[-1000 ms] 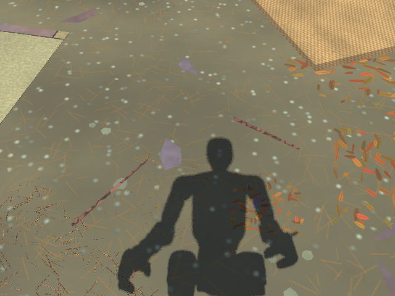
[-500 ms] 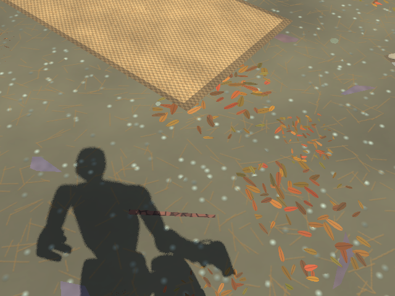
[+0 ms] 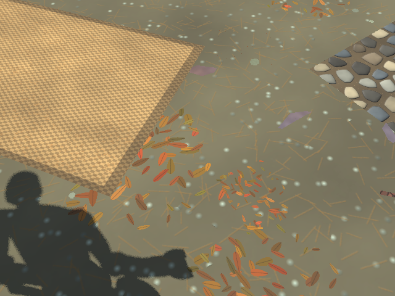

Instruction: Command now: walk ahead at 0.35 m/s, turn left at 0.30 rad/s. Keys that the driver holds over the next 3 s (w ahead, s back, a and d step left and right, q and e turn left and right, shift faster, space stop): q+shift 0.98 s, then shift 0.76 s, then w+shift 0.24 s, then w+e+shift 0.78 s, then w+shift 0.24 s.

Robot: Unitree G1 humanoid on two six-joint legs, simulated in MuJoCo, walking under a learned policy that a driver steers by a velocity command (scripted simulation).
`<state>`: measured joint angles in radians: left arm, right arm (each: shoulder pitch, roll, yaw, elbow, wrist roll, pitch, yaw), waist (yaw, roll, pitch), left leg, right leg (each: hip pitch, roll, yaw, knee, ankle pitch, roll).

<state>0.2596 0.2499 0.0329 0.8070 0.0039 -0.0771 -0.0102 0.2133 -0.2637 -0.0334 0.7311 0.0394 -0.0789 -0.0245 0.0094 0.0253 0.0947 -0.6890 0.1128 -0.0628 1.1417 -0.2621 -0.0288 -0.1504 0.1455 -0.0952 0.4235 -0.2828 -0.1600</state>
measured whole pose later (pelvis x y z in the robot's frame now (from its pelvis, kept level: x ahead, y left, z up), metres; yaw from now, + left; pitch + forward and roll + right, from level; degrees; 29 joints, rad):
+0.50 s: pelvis +0.23 +0.02 +0.00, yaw +23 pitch +3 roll -1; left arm 0.00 0.25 0.03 0.66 0.00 -0.01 0.03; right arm 0.20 -0.32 -0.09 0.58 0.02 0.04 -0.04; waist -0.04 0.01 0.06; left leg -0.41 -0.20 -0.23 0.48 -0.08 0.08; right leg -0.57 0.04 0.23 0.81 -0.28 0.08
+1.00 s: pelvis +0.30 -0.02 +0.01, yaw +52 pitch +2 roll -1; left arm 0.12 0.27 0.07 0.70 0.01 0.02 0.04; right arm 0.17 -0.31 -0.08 0.55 0.02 0.08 0.01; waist 0.01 0.03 0.07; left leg -0.51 0.10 0.01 0.91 -0.34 -0.09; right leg -0.25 -0.07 -0.17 0.43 -0.21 0.00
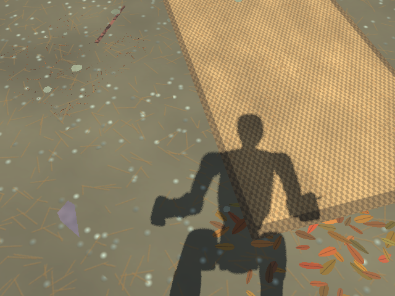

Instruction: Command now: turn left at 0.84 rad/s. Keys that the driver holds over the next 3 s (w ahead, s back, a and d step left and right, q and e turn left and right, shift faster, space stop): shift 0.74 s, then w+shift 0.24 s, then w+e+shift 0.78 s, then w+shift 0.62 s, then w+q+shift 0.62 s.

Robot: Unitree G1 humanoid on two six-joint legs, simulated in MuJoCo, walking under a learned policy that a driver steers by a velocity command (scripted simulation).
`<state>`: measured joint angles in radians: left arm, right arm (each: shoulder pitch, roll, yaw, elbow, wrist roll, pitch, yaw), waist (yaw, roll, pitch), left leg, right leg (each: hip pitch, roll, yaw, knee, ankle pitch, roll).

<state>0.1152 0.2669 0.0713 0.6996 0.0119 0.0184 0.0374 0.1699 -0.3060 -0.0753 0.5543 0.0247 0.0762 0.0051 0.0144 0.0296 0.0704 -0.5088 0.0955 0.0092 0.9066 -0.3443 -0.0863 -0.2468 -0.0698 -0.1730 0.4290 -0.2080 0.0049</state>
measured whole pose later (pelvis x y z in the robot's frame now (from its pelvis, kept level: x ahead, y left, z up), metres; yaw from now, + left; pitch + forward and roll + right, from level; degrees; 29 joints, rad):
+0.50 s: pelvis +0.02 +0.03 -0.01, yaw +10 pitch +1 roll +0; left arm 0.17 0.25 0.04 0.75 0.01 0.02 0.01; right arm 0.12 -0.23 -0.03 0.68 -0.01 0.01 -0.01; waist 0.01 0.01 0.01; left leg -0.30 -0.04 -0.03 0.57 -0.29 0.03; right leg -0.27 -0.03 0.00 0.55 -0.29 0.03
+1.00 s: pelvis +0.08 +0.06 +0.00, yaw +10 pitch +2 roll +0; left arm 0.36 0.28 0.06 0.84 0.00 -0.05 0.00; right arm 0.23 -0.27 -0.07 0.79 -0.01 -0.06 0.03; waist 0.02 -0.04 -0.03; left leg -0.38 0.04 0.05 0.66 -0.36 0.05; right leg -0.12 -0.06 0.00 0.40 -0.33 -0.02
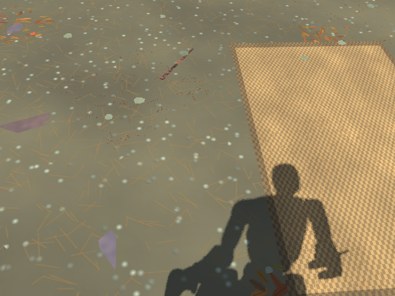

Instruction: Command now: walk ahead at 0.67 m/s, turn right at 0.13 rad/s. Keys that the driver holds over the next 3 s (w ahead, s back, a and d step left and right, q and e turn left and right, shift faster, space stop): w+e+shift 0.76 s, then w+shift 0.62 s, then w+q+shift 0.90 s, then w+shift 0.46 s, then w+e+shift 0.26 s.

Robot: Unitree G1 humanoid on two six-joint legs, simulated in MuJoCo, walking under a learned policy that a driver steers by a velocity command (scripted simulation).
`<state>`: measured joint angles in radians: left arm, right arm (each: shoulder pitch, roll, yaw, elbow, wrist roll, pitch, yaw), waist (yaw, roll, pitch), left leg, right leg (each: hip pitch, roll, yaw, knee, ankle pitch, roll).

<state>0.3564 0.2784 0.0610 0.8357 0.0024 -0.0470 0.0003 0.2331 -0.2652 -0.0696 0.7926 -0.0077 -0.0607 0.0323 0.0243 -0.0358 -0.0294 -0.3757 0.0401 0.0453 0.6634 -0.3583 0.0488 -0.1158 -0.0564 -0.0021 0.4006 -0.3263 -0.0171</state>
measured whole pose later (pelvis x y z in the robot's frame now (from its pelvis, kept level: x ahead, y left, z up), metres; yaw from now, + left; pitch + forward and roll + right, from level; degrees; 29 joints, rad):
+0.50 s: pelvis +0.30 -0.02 -0.04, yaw -20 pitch +1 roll +1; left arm 0.04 0.27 0.03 0.69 0.01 -0.01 -0.07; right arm 0.52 -0.20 -0.03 0.96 -0.04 -0.06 -0.03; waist -0.02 -0.03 0.04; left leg 0.27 0.05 0.34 0.46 -0.43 -0.05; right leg -0.59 0.06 -0.19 0.72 -0.20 -0.22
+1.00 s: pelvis +0.73 -0.20 -0.03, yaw -43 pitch +2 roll +2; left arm 0.41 0.34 0.07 0.88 0.01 -0.08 0.00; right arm 0.08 -0.27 0.00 0.66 -0.05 -0.08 0.00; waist 0.07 -0.02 0.05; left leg -0.51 -0.02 0.05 0.63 -0.16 0.03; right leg -0.05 0.15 0.18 1.03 -0.39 -0.14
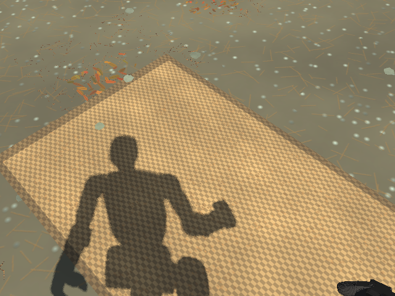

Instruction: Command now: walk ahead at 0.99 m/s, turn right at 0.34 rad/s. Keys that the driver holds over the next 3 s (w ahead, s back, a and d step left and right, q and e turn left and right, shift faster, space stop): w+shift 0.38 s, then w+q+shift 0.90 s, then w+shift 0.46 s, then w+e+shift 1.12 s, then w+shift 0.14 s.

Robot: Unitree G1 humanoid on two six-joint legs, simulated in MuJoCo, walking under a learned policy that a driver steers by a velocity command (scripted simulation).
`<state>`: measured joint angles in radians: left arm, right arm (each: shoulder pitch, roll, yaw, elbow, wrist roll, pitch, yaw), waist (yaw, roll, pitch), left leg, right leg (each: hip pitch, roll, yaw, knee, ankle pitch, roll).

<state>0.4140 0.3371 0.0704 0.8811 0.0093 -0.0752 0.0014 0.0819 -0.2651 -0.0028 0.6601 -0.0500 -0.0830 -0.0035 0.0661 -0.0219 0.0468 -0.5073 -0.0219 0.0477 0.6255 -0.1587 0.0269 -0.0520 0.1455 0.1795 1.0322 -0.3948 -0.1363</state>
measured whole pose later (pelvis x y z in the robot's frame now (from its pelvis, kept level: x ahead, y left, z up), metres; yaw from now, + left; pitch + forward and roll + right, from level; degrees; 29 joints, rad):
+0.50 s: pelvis +0.48 -0.03 +0.01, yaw -1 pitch +1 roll +0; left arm 0.15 0.27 0.02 0.78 0.06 -0.08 -0.02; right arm 0.41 -0.26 -0.02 0.91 0.00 -0.08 0.00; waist -0.05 0.02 0.04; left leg -0.25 0.03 -0.03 1.26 -0.30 0.09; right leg -0.40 0.04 -0.11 0.59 -0.21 -0.08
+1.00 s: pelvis +0.96 +0.01 +0.01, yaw +23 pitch -1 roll +2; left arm 0.11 0.20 -0.03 0.69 0.07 -0.10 0.00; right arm 0.41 -0.32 -0.07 0.90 -0.02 -0.02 0.00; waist -0.04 0.02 0.04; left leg -0.26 -0.23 0.02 0.55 -0.26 0.20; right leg -0.54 -0.08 0.12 1.36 -0.37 0.04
